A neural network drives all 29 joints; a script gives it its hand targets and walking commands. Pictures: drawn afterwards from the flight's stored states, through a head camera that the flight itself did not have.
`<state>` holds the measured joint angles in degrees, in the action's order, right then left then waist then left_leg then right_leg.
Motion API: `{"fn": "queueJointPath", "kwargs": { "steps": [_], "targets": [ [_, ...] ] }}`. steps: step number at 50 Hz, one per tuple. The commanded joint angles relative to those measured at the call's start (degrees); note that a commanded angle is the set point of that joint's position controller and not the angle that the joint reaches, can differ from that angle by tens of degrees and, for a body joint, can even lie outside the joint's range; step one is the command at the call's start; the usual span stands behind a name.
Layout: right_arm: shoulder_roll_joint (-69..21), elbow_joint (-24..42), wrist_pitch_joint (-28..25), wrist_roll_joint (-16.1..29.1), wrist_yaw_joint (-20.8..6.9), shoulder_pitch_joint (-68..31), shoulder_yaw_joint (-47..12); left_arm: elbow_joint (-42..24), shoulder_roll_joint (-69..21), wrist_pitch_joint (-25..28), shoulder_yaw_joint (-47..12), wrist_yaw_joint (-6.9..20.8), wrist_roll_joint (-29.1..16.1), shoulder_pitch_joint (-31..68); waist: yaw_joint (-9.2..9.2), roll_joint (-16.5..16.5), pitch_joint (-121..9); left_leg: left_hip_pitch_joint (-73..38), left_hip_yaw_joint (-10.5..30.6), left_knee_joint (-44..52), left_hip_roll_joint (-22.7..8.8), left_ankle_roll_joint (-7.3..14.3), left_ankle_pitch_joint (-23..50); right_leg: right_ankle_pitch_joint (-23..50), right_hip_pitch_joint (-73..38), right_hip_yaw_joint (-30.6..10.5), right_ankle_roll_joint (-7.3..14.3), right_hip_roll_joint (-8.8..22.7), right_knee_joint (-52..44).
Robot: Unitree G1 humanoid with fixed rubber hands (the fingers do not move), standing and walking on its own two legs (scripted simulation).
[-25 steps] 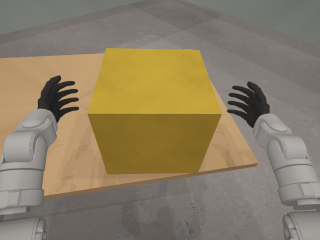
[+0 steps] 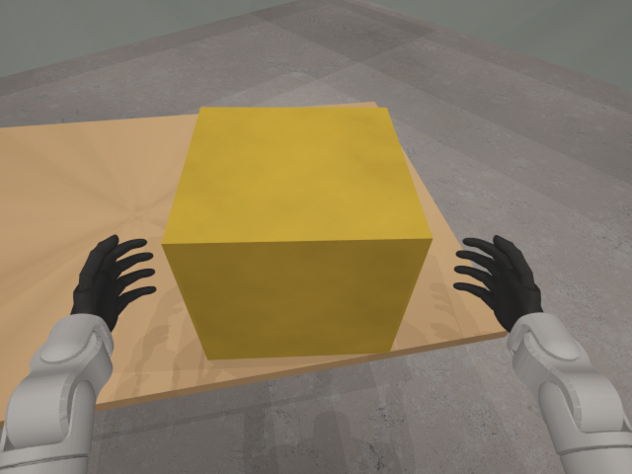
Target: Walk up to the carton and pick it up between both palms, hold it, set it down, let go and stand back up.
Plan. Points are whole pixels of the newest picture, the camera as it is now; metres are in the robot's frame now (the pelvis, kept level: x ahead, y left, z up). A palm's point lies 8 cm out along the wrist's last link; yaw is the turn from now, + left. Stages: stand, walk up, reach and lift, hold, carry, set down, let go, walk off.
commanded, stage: set down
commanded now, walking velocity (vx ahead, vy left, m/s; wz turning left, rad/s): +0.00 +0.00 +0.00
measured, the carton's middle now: (297, 233) +0.44 +0.06 +0.07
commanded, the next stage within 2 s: let go in 1.70 s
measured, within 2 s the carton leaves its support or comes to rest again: neither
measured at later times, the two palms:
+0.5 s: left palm (88, 386) +0.21 +0.27 +0.06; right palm (519, 376) +0.24 -0.20 +0.06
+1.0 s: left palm (110, 417) +0.20 +0.26 +0.01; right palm (511, 418) +0.21 -0.21 -0.01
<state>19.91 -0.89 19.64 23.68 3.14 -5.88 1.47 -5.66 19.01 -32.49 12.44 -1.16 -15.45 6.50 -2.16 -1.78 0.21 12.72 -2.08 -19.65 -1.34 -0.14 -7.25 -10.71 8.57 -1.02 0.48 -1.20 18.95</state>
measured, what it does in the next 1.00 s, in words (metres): stands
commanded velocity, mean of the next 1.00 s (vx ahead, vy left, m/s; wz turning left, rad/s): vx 0.00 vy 0.00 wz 0.00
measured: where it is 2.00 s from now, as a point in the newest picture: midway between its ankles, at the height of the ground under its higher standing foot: outside the picture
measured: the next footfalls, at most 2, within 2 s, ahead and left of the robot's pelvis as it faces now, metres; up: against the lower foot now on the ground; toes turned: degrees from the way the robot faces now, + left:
none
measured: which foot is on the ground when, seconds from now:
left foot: down 0.00-1.00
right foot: down 0.00-1.00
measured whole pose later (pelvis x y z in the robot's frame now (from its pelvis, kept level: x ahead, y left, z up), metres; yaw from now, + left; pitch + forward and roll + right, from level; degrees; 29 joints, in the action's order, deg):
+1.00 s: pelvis +0.02 +0.00 +0.00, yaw +0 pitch -2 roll +0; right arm 14.3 -7.3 -0.3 11.4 0.5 19.1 -0.2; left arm 7.3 17.3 -0.9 2.2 0.5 -12.4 -16.1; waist -3.9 0.4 3.5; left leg 8.5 -1.9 -19.0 -0.8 -0.1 -9.0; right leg -12.3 4.3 -1.5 0.4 -0.9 18.1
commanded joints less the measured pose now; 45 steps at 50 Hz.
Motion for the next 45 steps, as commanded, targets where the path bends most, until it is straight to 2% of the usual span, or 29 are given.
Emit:
{"fn": "queueJointPath", "kwargs": {
  "steps": [1, 7, 14, 23, 24, 26, 32, 34, 35, 37, 38, 40, 41, 42, 43, 44, 45],
  "targets": [
    [9.34, 15.96, -4.48, -0.58, 0.10, -10.13, 5.26, -14.59, 10.71, 5.66, 4.63, 0.30, 0.25, 11.01, -0.76, 4.31, -17.90, -17.58, -0.39, -0.20, 2.24, -2.20, 16.89, 7.23, 1.64, -0.81, 0.79, -0.99, -4.55],
    [7.01, 20.51, -6.06, -2.40, 0.04, 0.54, 4.83, -14.78, 9.62, 10.16, 3.60, 1.23, -0.32, 1.63, -1.32, 2.38, -13.36, -17.45, -0.19, 0.87, 2.35, -1.68, 15.70, 5.65, 2.06, -1.64, 0.79, -0.31, -6.30],
    [4.37, 25.23, -9.75, -5.10, 0.18, 12.02, 4.51, -15.64, 10.08, 16.72, 1.88, 1.66, -0.95, -7.52, -1.97, 2.02, -10.28, -18.60, 0.50, 0.69, 2.39, -1.61, 18.13, 5.74, 2.92, -1.65, 0.61, -0.10, -7.35],
    [0.74, 24.85, -15.94, -6.82, 0.01, 25.41, 3.13, -14.08, 10.42, 25.76, -0.20, 1.92, -0.43, -18.46, -2.30, 2.82, -6.68, -20.10, 1.85, -0.21, 2.44, -1.86, 22.44, 6.19, 3.50, -1.80, 0.61, 0.27, -8.20],
    [2.94, 23.70, -16.04, -6.40, 0.32, 20.25, 3.99, -13.73, 10.48, 26.23, -1.21, 2.39, -0.86, -14.92, -0.79, 5.52, -6.09, -20.38, 1.16, -0.88, 1.90, -2.30, 20.83, 7.84, 3.65, -2.89, 1.36, 0.95, -7.66],
    [2.50, 22.08, -16.14, -6.09, 0.59, 20.54, 3.26, -13.32, 10.60, 26.86, -1.75, 2.53, -1.47, -14.31, -0.85, 6.05, -5.02, -18.90, 1.15, -0.67, 1.57, -2.31, 19.06, 6.91, 3.01, -2.78, 1.63, 1.02, -7.41],
    [2.28, 19.10, -16.74, -6.24, 0.42, 23.76, 2.35, -11.01, 10.57, 27.41, -2.37, 2.45, -0.52, -18.73, -1.30, 4.67, -4.32, -19.07, 1.40, -0.17, 1.39, -1.79, 19.70, 7.61, 1.58, -2.50, 1.66, 0.86, -7.48],
    [2.29, 14.95, -16.79, -7.65, -0.23, 23.69, 2.39, -6.09, 8.65, 27.30, -2.86, 2.58, 0.84, -19.47, -1.27, 4.25, -2.60, -19.69, 1.37, 0.00, 1.36, -1.97, 18.76, 5.32, 3.51, -1.96, 1.67, 0.64, -7.88],
    [2.04, 15.35, -17.20, -7.97, -0.48, 23.33, 2.62, -6.45, 8.63, 27.68, -2.82, 2.50, 1.02, -19.50, -1.56, 3.97, -3.37, -19.97, 1.33, 0.17, 1.29, -1.69, 18.39, 5.01, 3.49, -2.21, 1.60, 0.82, -8.02],
    [2.22, 11.80, -17.49, -9.02, -1.09, 23.17, 2.49, -2.19, 7.79, 28.00, -3.56, 2.57, 1.76, -19.96, -1.65, 3.05, -1.19, -18.87, 1.34, 0.41, 1.24, -1.49, 17.20, 3.65, 4.25, -1.90, 1.69, 0.72, -7.96],
    [2.43, 12.86, -17.94, -9.09, -1.32, 21.26, 2.92, -2.56, 7.93, 28.40, -3.35, 2.46, 1.70, -18.64, -1.78, 2.25, -2.14, -18.26, 1.22, 0.50, 1.14, -1.20, 16.40, 3.52, 3.49, -2.00, 1.61, 0.69, -7.87],
    [2.21, 9.83, -18.69, -10.30, -1.75, 21.45, 2.39, 1.25, 7.25, 29.02, -4.16, 2.45, 2.56, -19.11, -1.93, 1.41, -2.06, -18.08, 0.97, 0.59, 1.26, -0.97, 14.47, 2.92, 4.05, -1.88, 1.38, 0.81, -7.53],
    [1.96, 10.45, -19.39, -10.50, -1.96, 20.98, 2.35, 0.79, 7.45, 29.74, -4.41, 2.33, 2.36, -18.42, -2.07, 0.96, -3.19, -17.70, 0.75, 0.72, 1.38, -0.78, 14.03, 3.64, 3.54, -1.92, 1.22, 0.88, -7.35],
    [1.77, 7.84, -19.83, -11.10, -2.14, 21.11, 1.88, 3.62, 7.02, 30.12, -4.86, 2.37, 3.13, -19.04, -2.02, 1.18, -2.74, -17.24, 0.72, 0.46, 1.42, -0.82, 14.42, 4.42, 3.52, -1.80, 1.17, 0.93, -6.93],
    [1.63, 10.72, -20.72, -10.90, -2.21, 19.28, 2.36, 0.54, 8.10, 31.22, -5.04, 1.94, 2.38, -16.54, -1.91, 0.92, -5.37, -17.13, 0.71, 0.31, 1.49, -0.64, 14.29, 5.13, 2.91, -1.85, 0.86, 0.98, -6.55],
    [1.62, 6.27, -21.16, -11.92, -2.41, 20.42, 1.88, 4.84, 7.07, 31.46, -5.77, 1.86, 3.19, -18.51, -1.74, 0.92, -4.07, -17.05, 0.71, 0.16, 1.39, -0.83, 14.07, 5.02, 3.69, -1.55, 1.02, 0.94, -6.18],
    [1.41, 8.32, -22.13, -11.91, -2.59, 19.21, 2.21, 2.30, 7.65, 32.42, -5.74, 1.48, 2.95, -16.60, -2.03, 0.77, -6.39, -16.93, 0.50, -0.13, 1.38, -0.82, 13.93, 5.34, 2.67, -1.53, 0.77, 0.87, -5.82]
  ]
}}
